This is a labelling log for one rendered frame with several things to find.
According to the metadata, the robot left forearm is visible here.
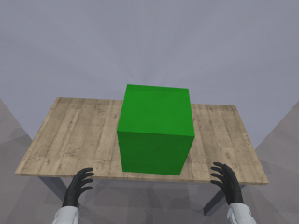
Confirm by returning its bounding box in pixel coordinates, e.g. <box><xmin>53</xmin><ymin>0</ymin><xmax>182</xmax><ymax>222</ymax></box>
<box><xmin>51</xmin><ymin>206</ymin><xmax>79</xmax><ymax>224</ymax></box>

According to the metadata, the carton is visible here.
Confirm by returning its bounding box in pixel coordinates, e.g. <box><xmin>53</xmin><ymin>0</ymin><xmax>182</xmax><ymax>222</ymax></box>
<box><xmin>117</xmin><ymin>84</ymin><xmax>195</xmax><ymax>175</ymax></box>

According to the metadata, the left robot hand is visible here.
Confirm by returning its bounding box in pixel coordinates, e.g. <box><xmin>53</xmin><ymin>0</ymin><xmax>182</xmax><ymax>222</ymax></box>
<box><xmin>62</xmin><ymin>167</ymin><xmax>94</xmax><ymax>208</ymax></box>

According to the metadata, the table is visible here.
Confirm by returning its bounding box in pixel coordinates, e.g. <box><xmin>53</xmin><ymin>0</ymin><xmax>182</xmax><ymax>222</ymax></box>
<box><xmin>14</xmin><ymin>97</ymin><xmax>269</xmax><ymax>217</ymax></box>

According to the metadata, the robot right forearm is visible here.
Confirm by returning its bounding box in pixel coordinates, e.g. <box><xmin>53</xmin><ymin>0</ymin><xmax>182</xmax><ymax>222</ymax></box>
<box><xmin>226</xmin><ymin>203</ymin><xmax>257</xmax><ymax>224</ymax></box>

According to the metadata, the right robot hand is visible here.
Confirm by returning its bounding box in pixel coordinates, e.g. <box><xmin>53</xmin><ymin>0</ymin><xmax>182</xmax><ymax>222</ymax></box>
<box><xmin>210</xmin><ymin>162</ymin><xmax>244</xmax><ymax>205</ymax></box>

